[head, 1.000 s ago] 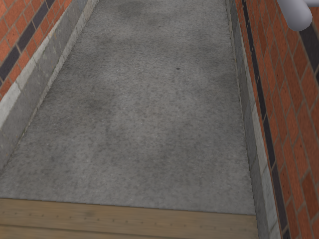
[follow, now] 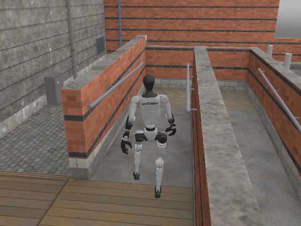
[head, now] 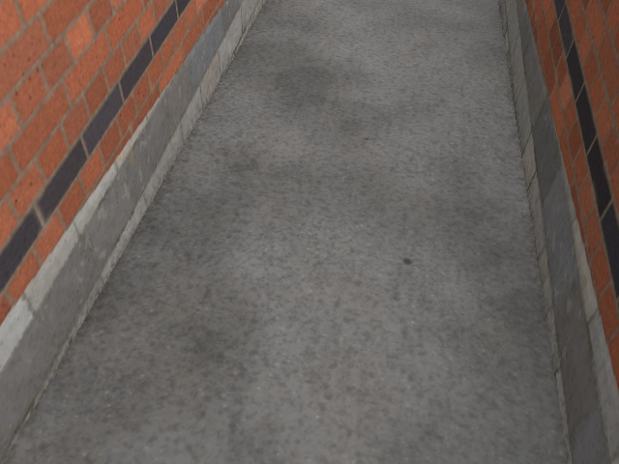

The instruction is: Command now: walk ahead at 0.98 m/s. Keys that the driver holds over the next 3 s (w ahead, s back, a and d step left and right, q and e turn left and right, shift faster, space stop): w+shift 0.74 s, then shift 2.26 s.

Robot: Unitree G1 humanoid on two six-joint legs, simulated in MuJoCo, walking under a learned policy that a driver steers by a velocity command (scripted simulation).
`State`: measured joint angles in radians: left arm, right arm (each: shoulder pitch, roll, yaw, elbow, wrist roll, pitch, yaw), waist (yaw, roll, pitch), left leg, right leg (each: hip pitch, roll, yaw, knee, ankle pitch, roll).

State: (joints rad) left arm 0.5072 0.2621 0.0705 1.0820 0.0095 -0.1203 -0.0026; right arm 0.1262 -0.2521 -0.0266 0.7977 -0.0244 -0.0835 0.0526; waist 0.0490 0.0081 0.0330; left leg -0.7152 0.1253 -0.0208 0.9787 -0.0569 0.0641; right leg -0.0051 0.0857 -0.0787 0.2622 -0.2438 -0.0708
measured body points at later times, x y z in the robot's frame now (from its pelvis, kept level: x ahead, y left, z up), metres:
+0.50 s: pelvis +0.48 +0.10 -0.02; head +0.51 +0.11 +0.43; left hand +0.65 +0.35 -0.13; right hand +0.37 -0.18 -0.14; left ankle +0.38 +0.17 -0.76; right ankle +0.63 -0.06 -0.71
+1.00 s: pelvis +0.98 +0.07 -0.08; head +1.03 +0.08 +0.37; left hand +0.94 +0.34 -0.22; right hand +1.18 -0.16 -0.18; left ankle +1.18 +0.19 -0.78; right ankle +0.87 +0.02 -0.80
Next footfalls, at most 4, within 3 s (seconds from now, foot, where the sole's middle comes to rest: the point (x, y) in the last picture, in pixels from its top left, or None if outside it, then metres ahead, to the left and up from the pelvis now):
0.22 left None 0.42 0.17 -0.80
0.72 right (323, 322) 0.91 0.02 -0.84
1.06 left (285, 228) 1.26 0.15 -0.87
1.40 right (366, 241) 1.22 -0.10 -0.87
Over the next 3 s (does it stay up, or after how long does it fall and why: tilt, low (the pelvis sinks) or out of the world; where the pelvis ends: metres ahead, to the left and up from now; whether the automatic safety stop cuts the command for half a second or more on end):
stays up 1.21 0.00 -0.10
